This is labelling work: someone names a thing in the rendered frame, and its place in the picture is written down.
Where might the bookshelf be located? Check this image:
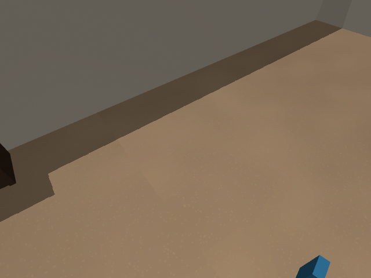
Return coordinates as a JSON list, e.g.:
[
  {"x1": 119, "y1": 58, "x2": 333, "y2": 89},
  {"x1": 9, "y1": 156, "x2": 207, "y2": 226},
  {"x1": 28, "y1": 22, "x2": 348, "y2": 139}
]
[{"x1": 0, "y1": 144, "x2": 16, "y2": 189}]

